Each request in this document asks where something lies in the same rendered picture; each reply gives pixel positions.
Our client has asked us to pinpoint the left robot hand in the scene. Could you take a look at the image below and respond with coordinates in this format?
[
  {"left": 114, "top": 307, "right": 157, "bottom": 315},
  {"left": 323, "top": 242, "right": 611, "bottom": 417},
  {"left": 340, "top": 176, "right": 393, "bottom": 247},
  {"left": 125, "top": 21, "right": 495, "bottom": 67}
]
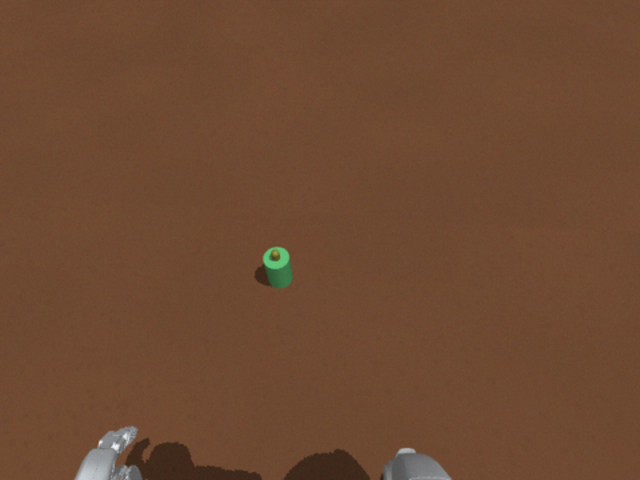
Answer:
[{"left": 74, "top": 426, "right": 148, "bottom": 480}]

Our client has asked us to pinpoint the bottle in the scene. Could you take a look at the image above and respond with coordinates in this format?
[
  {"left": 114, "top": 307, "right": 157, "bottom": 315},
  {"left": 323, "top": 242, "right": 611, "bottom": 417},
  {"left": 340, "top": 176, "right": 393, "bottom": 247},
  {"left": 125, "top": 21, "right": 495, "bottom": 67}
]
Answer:
[{"left": 263, "top": 247, "right": 293, "bottom": 288}]

